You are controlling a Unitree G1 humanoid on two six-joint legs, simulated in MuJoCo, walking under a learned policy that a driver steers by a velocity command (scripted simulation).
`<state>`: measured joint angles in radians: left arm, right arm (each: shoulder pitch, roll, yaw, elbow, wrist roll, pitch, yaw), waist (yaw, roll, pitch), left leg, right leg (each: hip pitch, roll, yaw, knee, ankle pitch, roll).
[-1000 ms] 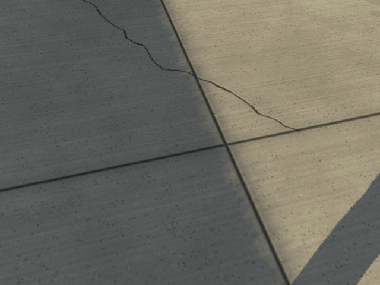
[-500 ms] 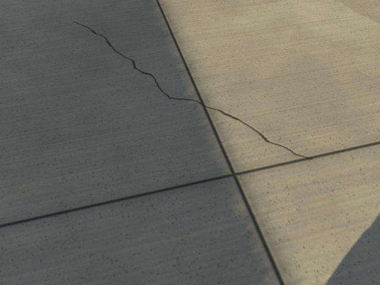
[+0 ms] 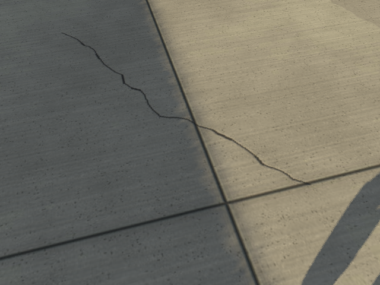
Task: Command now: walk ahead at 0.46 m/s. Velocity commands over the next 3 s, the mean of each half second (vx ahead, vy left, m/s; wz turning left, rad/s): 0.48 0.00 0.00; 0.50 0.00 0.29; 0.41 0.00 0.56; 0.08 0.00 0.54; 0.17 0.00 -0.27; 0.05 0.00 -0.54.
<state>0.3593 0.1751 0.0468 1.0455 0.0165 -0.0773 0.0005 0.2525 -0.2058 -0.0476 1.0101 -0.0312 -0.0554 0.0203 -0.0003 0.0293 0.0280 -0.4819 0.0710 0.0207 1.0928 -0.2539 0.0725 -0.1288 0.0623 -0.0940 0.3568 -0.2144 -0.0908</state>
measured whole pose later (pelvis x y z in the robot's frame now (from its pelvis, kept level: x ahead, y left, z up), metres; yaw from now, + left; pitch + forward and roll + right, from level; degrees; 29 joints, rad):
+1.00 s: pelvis +0.55 +0.00 -0.01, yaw +10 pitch +1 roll +1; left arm 0.11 0.21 0.05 0.85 0.04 -0.08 0.00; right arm 0.36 -0.24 -0.08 0.97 -0.01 -0.06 0.00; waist -0.05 0.02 0.05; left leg -0.32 -0.02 -0.02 1.10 -0.38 0.10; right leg -0.35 -0.01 -0.10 0.50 -0.17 -0.05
